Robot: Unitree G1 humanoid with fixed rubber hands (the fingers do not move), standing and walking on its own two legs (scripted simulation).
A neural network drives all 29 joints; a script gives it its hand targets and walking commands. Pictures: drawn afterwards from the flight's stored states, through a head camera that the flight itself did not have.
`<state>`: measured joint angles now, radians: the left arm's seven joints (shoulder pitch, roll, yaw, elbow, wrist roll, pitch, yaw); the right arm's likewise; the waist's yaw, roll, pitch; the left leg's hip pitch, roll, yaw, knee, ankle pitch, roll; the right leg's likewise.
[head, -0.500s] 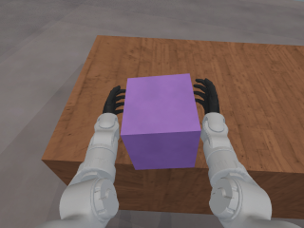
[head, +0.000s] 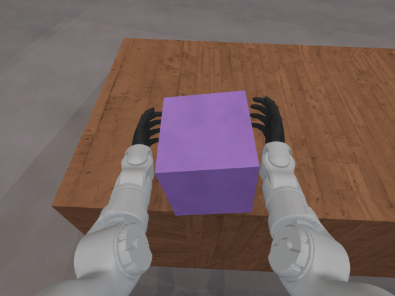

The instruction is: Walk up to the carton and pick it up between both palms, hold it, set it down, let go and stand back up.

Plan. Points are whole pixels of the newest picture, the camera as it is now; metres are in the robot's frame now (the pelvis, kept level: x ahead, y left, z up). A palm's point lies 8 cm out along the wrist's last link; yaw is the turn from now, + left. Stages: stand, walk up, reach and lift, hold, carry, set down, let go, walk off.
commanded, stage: set down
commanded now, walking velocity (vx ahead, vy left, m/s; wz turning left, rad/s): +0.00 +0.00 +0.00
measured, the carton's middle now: (208, 156) +0.42 -0.01 +0.01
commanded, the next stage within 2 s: none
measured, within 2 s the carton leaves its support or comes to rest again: rests again in 0.30 s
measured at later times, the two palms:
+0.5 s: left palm (147, 144) +0.41 +0.13 +0.06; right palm (278, 144) +0.40 -0.14 +0.08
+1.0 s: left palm (151, 144) +0.41 +0.12 +0.06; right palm (281, 150) +0.39 -0.15 +0.07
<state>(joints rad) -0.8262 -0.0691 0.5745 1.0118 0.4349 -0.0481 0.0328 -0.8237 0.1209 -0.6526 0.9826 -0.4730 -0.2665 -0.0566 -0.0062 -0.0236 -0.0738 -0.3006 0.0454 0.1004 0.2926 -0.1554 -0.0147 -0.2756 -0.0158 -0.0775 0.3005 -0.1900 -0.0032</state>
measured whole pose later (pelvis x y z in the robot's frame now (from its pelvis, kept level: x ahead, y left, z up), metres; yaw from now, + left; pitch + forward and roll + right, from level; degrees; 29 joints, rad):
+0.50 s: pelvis -0.01 +0.00 +0.00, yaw -1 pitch +10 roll +0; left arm -0.85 -0.11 0.66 0.99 0.52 -0.07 0.02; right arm -0.80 0.15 -0.74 0.92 -0.55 -0.25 -0.02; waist 0.00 -0.04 -0.06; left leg -0.31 0.05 0.13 0.29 -0.15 -0.01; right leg -0.29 -0.02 -0.06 0.30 -0.18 0.00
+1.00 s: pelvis -0.01 +0.00 +0.00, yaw -2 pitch +9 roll +0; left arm -0.83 -0.16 0.69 0.89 0.57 -0.09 0.00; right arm -0.76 0.16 -0.73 0.85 -0.56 -0.26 -0.01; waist 0.00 -0.05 -0.03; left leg -0.30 0.05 0.13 0.28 -0.14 -0.01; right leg -0.29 -0.02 -0.06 0.30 -0.18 0.00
